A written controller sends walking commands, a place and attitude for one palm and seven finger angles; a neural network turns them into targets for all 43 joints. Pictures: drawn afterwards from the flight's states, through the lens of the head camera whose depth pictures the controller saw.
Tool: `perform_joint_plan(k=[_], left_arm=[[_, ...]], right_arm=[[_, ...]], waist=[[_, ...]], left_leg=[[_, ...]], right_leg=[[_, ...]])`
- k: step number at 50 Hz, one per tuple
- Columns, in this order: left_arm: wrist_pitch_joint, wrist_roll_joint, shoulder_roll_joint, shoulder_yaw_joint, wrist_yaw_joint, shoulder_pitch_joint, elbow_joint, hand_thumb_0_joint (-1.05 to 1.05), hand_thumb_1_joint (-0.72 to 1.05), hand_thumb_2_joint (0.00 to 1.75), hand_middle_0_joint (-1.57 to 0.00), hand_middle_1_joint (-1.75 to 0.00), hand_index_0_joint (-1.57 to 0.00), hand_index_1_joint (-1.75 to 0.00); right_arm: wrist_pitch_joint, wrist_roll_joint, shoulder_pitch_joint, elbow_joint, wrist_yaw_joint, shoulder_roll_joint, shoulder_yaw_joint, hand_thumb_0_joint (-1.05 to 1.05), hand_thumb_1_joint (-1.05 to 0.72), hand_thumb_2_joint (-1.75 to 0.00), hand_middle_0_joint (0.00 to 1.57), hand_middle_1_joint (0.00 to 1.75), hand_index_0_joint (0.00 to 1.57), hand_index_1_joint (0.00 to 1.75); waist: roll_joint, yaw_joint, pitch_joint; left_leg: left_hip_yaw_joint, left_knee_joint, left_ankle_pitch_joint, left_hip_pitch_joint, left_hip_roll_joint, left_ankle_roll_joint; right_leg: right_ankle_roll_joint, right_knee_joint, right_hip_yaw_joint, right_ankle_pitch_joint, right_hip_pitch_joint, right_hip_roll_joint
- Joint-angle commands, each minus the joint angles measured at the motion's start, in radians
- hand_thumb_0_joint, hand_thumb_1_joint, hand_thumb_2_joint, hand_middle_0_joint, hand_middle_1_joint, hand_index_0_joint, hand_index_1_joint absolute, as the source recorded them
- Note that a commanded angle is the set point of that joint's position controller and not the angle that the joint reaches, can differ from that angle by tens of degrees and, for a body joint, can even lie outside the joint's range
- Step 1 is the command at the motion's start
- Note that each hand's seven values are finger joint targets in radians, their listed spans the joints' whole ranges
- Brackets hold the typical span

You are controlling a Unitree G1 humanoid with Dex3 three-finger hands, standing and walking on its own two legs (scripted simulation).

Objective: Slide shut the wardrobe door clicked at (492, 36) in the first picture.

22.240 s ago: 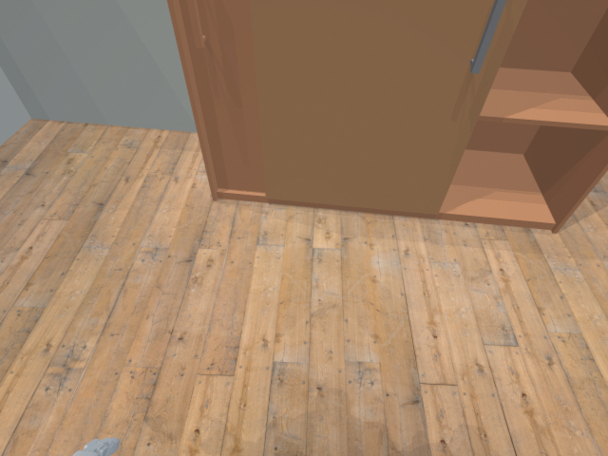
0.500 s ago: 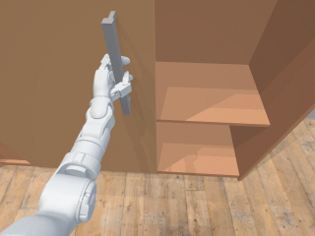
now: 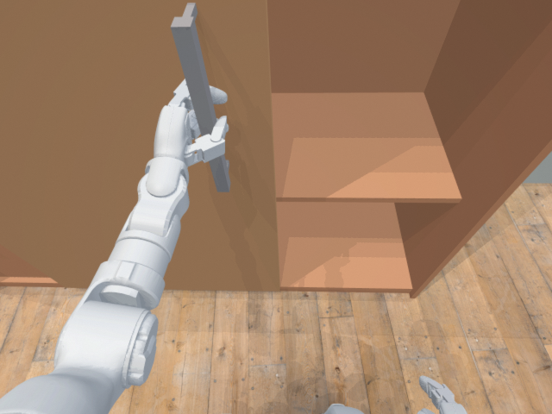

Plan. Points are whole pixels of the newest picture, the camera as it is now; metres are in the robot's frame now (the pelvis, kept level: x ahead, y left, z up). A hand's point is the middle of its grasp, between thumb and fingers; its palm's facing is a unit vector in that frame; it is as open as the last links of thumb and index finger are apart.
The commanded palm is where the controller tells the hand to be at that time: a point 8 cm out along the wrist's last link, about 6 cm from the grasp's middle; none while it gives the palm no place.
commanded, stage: step sideways, sliding the door along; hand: left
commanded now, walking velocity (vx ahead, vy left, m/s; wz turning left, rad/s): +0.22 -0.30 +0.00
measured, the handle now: (210, 115) +0.51 +0.12 +0.13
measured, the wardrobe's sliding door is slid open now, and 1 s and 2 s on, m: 0.48 0.31 0.00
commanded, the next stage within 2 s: none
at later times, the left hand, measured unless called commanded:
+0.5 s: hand (238, 136) +0.46 +0.07 +0.13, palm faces +0.28 -0.95 -0.12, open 6.3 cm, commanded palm +0.43 +0.05 +0.13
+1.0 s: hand (345, 135) +0.47 -0.08 +0.13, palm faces +0.32 -0.94 -0.08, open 6.3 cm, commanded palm +0.43 -0.11 +0.13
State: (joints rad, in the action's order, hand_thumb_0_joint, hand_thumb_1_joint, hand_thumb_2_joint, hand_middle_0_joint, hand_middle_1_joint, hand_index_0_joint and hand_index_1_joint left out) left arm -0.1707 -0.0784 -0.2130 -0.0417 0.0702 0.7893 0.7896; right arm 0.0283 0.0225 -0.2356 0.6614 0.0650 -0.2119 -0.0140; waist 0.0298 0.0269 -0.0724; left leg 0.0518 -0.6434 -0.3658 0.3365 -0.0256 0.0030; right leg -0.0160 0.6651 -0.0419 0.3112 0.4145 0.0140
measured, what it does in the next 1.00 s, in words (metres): steps to the right: right foot, then left foot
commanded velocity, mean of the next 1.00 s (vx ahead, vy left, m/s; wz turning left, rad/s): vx -0.15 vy -0.27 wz -0.16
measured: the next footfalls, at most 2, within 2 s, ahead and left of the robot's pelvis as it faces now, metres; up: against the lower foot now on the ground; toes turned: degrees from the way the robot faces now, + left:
right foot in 0.48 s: +0.11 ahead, -0.23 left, +0.00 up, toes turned +3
left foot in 0.64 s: +0.04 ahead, +0.04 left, +0.00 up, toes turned +16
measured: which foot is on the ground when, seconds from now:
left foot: down 0.00-0.54, up 0.56-0.62, down 0.64-0.84, up 0.86-1.00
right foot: down 0.00-0.28, up 0.30-0.46, down 0.48-1.00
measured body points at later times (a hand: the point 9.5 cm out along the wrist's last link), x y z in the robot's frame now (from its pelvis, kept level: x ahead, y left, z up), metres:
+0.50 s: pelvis +0.02 -0.13 -0.01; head +0.12 -0.14 +0.42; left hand +0.44 +0.12 +0.14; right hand +0.18 -0.34 -0.15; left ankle -0.01 +0.09 -0.72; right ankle +0.08 -0.23 -0.73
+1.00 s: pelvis +0.10 -0.27 +0.03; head +0.24 -0.28 +0.45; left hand +0.44 -0.03 +0.14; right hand +0.36 -0.42 -0.10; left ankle +0.06 -0.09 -0.69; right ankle +0.10 -0.29 -0.71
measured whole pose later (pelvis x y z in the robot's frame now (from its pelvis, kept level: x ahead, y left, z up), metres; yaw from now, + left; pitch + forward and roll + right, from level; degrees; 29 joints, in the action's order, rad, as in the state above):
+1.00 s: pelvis +0.10 -0.27 +0.03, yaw +11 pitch +1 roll +4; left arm -0.15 -0.09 -0.09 0.02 0.18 0.39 0.13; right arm 0.07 0.05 -0.03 0.56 0.02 -0.22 -0.03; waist 0.05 -0.06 -0.28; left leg 0.10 -0.63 -0.33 0.30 -0.09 0.02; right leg -0.10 0.55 -0.07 0.17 0.28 -0.06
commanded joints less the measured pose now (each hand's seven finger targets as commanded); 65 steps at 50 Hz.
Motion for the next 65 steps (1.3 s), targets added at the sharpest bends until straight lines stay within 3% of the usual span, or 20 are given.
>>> perform_joint_plan(k=[1,6,11,15,24,27,28,31,33,36,40,42,46,50,52,53,59,61,64,65], left_arm=[[-0.048,0.017,-0.099,0.009,-0.024,0.516,-0.248,0.00,0.90,0.90,-0.45,-1.40,-0.45,-1.40],[-0.019,0.027,-0.175,-0.048,-0.004,0.490,-0.254,0.00,0.90,0.90,-0.45,-1.40,-0.45,-1.40],[-0.036,0.020,0.001,0.072,-0.007,0.533,-0.340,0.00,0.90,0.90,-0.45,-1.40,-0.45,-1.40],[-0.040,-0.027,0.098,0.169,-0.032,0.568,-0.450,0.00,0.90,0.90,-0.45,-1.40,-0.45,-1.40],[-0.016,0.001,0.127,0.231,-0.029,0.467,-0.613,0.00,0.90,0.90,-0.45,-1.40,-0.45,-1.40],[0.001,0.008,0.075,0.177,-0.020,0.457,-0.597,0.00,0.90,0.90,-0.45,-1.40,-0.45,-1.40],[-0.005,0.008,0.103,0.214,-0.013,0.441,-0.611,0.00,0.90,0.90,-0.45,-1.40,-0.45,-1.40],[-0.034,0.001,0.145,0.249,0.001,0.412,-0.731,0.00,0.90,0.90,-0.45,-1.40,-0.45,-1.40],[-0.043,-0.013,0.185,0.277,-0.016,0.374,-0.761,0.00,0.90,0.90,-0.45,-1.40,-0.45,-1.40],[-0.056,0.022,0.178,0.260,-0.017,0.307,-0.783,0.00,0.90,0.90,-0.45,-1.40,-0.45,-1.40],[-0.080,0.049,0.131,0.240,-0.016,0.194,-0.868,0.00,0.90,0.90,-0.45,-1.40,-0.45,-1.40],[-0.092,0.048,0.083,0.211,-0.028,0.143,-0.848,0.00,0.90,0.90,-0.45,-1.40,-0.45,-1.40],[-0.122,0.040,0.168,0.288,0.004,0.025,-1.035,0.00,0.90,0.90,-0.45,-1.40,-0.45,-1.40],[-0.150,0.040,0.191,0.358,0.006,0.025,-1.165,0.00,0.90,0.90,-0.45,-1.40,-0.45,-1.40],[-0.150,0.052,0.205,0.340,-0.003,-0.003,-1.165,0.00,0.90,0.90,-0.45,-1.40,-0.45,-1.40],[-0.111,0.071,0.174,0.292,0.022,-0.020,-1.096,0.00,0.90,0.90,-0.45,-1.40,-0.45,-1.40],[-0.114,0.106,0.156,0.306,0.025,-0.077,-1.107,0.00,0.90,0.90,-0.45,-1.40,-0.45,-1.40],[-0.130,0.105,0.126,0.286,0.020,-0.055,-1.161,0.00,0.90,0.90,-0.45,-1.40,-0.45,-1.40],[-0.149,0.103,0.094,0.267,0.004,-0.071,-1.193,0.00,0.90,0.90,-0.45,-1.40,-0.45,-1.40],[-0.154,0.100,0.084,0.261,0.007,-0.090,-1.195,0.00,0.90,0.90,-0.45,-1.40,-0.45,-1.40]], right_arm=[[0.005,-0.002,-0.003,-0.098,0.015,-0.153,-0.044,0.00,-0.90,-0.90,0.20,0.30,0.20,0.30],[-0.007,0.021,0.007,-0.094,0.017,-0.147,-0.051,0.00,-0.90,-0.90,0.20,0.30,0.20,0.30],[0.033,0.001,0.051,-0.074,0.023,-0.108,-0.022,0.00,-0.90,-0.90,0.20,0.30,0.20,0.30],[0.016,0.013,0.055,-0.101,-0.015,-0.133,-0.044,0.00,-0.90,-0.90,0.20,0.30,0.20,0.30],[0.026,0.045,0.110,-0.154,-0.038,-0.144,-0.043,0.00,-0.90,-0.90,0.20,0.30,0.20,0.30],[0.033,0.053,0.131,-0.136,-0.020,-0.109,-0.049,0.00,-0.90,-0.90,0.20,0.30,0.20,0.30],[0.045,0.047,0.133,-0.119,-0.012,-0.093,-0.034,0.00,-0.90,-0.90,0.20,0.30,0.20,0.30],[0.067,0.027,0.139,-0.112,0.005,-0.092,-0.037,0.00,-0.90,-0.90,0.20,0.30,0.20,0.30],[0.056,0.025,0.136,-0.143,-0.034,-0.137,-0.059,0.00,-0.90,-0.90,0.20,0.30,0.20,0.30],[0.063,0.006,0.148,-0.175,-0.061,-0.114,-0.066,0.00,-0.90,-0.90,0.20,0.30,0.20,0.30],[0.061,0.038,0.155,-0.215,-0.066,-0.109,-0.055,0.00,-0.90,-0.90,0.20,0.30,0.20,0.30],[0.066,0.045,0.200,-0.242,-0.049,-0.080,-0.065,0.00,-0.90,-0.90,0.20,0.30,0.20,0.30],[0.115,0.019,0.202,-0.212,-0.032,-0.034,-0.014,0.00,-0.90,-0.90,0.20,0.30,0.20,0.30],[0.072,0.015,0.235,-0.229,-0.041,-0.080,-0.055,0.00,-0.90,-0.90,0.20,0.30,0.20,0.30],[0.066,-0.006,0.213,-0.222,-0.073,-0.126,-0.087,0.00,-0.90,-0.90,0.20,0.30,0.20,0.30],[0.047,-0.018,0.239,-0.238,-0.083,-0.168,-0.090,0.00,-0.90,-0.90,0.20,0.30,0.20,0.30],[0.091,-0.007,0.253,-0.246,-0.038,-0.094,-0.045,0.00,-0.90,-0.90,0.20,0.30,0.20,0.30],[0.107,0.017,0.241,-0.231,-0.048,-0.071,-0.048,0.00,-0.90,-0.90,0.20,0.30,0.20,0.30],[0.125,0.025,0.259,-0.201,-0.062,-0.057,-0.045,0.00,-0.90,-0.90,0.20,0.30,0.20,0.30],[0.122,0.031,0.205,-0.204,-0.060,-0.045,-0.073,0.00,-0.90,-0.90,0.20,0.30,0.20,0.30]], waist=[[0.084,0.039,0.323],[-0.295,0.017,0.388],[-0.105,0.027,0.341],[0.144,0.034,0.382],[0.159,0.043,0.401],[-0.302,0.017,0.430],[-0.205,0.031,0.395],[-0.046,0.045,0.452],[0.152,0.027,0.474],[0.219,0.018,0.384],[0.090,0.015,0.401],[-0.387,-0.020,0.392],[-0.177,-0.023,0.427],[-0.183,0.013,0.497],[0.128,0.013,0.496],[0.209,-0.009,0.367],[0.222,0.007,0.242],[0.222,0.022,0.293],[0.168,0.032,0.283],[-0.122,0.015,0.359]], left_leg=[[-0.261,0.092,0.562,-0.306,-0.269,-0.145],[0.014,-0.236,0.145,0.043,-0.028,-0.010],[-0.007,-0.045,0.014,-0.023,-0.047,-0.012],[-0.488,0.183,0.819,-0.606,-0.481,-0.252],[-0.028,-0.084,0.720,-0.317,-0.233,-0.044],[-0.033,-0.319,-0.051,-0.025,-0.059,0.021],[-0.045,-0.269,-0.127,-0.003,-0.053,0.010],[-0.051,0.144,0.503,-0.291,-0.182,-0.025],[-0.235,0.132,1.248,-0.656,-0.435,-0.153],[-0.109,0.048,1.128,-0.657,-0.428,-0.131],[0.035,-0.136,0.884,-0.439,-0.265,-0.050],[0.050,-0.369,-0.115,-0.025,-0.053,0.027],[0.016,-0.041,-0.117,0.085,-0.060,0.025],[0.006,0.191,0.482,-0.392,-0.213,-0.033],[-0.166,0.187,1.372,-0.788,-0.534,-0.213],[-0.130,0.193,1.429,-0.788,-0.576,-0.230],[0.199,0.133,1.034,-0.480,-0.447,-0.060],[0.208,-0.069,0.930,-0.446,-0.376,-0.223],[0.171,-0.136,0.645,-0.328,-0.308,-0.003],[0.175,-0.304,0.256,-0.274,-0.186,0.041]], right_leg=[[-0.009,0.020,0.022,0.024,-0.010,-0.014],[-0.130,-0.233,0.217,-0.457,-0.440,0.176],[-0.136,-0.110,0.112,-0.703,-0.393,0.187],[-0.002,0.426,0.148,0.202,0.194,-0.004],[-0.010,-0.162,-0.029,-0.328,-0.331,-0.003],[-0.141,-0.178,0.196,-0.933,-0.532,0.201],[-0.126,-0.166,0.195,-0.958,-0.503,0.213],[-0.025,0.032,0.069,-0.925,-0.384,0.149],[0.024,0.191,0.074,-0.034,-0.022,0.036],[0.001,0.131,0.094,0.088,0.050,0.035],[0.004,-0.272,0.031,-0.461,-0.317,0.015],[0.002,-0.173,0.256,-1.387,-0.575,0.166],[-0.049,-0.065,0.254,-1.544,-0.732,0.210],[0.046,0.024,0.166,-1.140,-0.386,0.117],[0.069,0.357,0.144,0.100,0.108,-0.006],[0.027,0.524,0.172,0.280,0.226,-0.032],[0.022,0.287,0.000,0.123,0.064,0.048],[0.019,0.031,-0.046,-0.063,-0.096,0.019],[0.046,-0.139,-0.075,-0.467,-0.253,0.036],[0.003,-0.195,0.068,-0.858,-0.315,0.112]])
